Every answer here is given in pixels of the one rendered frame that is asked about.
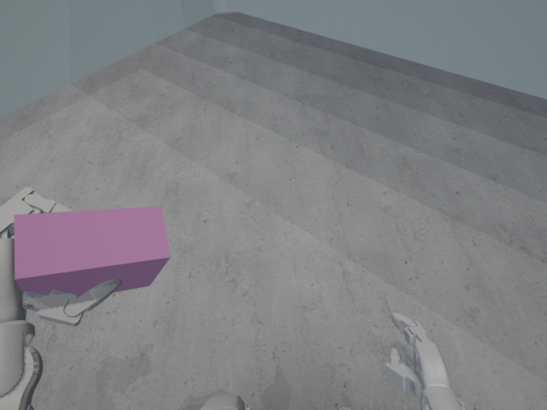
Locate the robot left forearm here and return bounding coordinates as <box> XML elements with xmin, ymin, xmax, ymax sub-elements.
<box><xmin>0</xmin><ymin>320</ymin><xmax>43</xmax><ymax>410</ymax></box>

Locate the robot left hand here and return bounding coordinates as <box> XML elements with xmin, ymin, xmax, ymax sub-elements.
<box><xmin>0</xmin><ymin>187</ymin><xmax>122</xmax><ymax>327</ymax></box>

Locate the robot right forearm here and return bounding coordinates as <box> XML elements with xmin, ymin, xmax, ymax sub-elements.
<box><xmin>421</xmin><ymin>386</ymin><xmax>466</xmax><ymax>410</ymax></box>

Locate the sponge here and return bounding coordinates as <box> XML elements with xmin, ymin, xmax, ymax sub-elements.
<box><xmin>15</xmin><ymin>206</ymin><xmax>171</xmax><ymax>297</ymax></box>

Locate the robot right hand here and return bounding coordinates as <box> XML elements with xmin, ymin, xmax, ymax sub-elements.
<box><xmin>385</xmin><ymin>313</ymin><xmax>452</xmax><ymax>400</ymax></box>

